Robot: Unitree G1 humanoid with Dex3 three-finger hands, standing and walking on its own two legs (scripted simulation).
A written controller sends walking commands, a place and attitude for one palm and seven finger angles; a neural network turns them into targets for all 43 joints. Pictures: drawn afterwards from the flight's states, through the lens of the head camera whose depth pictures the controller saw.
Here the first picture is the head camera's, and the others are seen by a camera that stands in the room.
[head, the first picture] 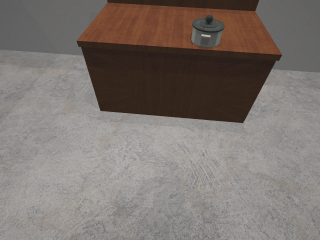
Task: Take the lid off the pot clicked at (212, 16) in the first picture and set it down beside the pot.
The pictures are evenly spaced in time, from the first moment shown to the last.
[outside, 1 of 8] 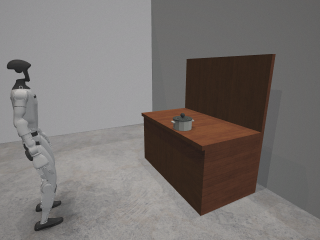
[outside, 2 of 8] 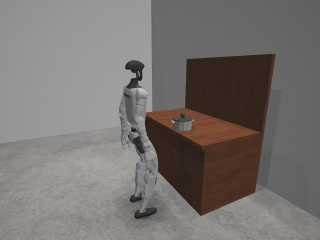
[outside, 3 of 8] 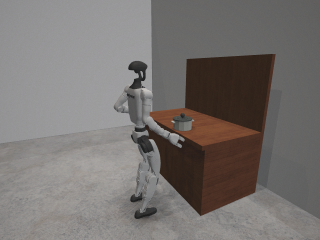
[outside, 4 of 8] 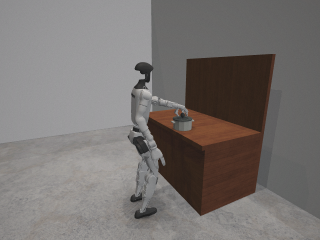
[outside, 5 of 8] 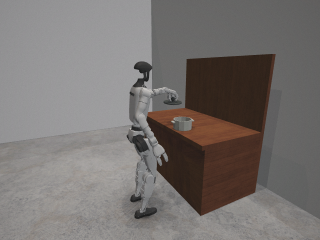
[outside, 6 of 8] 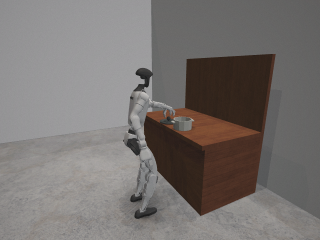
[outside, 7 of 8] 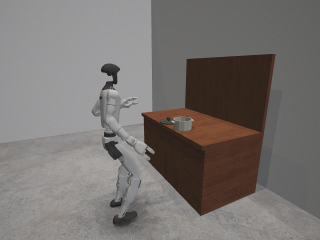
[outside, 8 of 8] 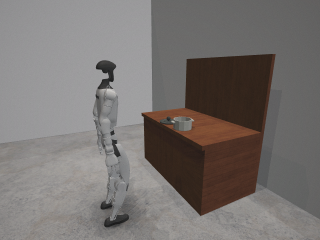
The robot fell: no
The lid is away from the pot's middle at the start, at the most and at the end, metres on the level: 0.00 0.25 0.25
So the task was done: yes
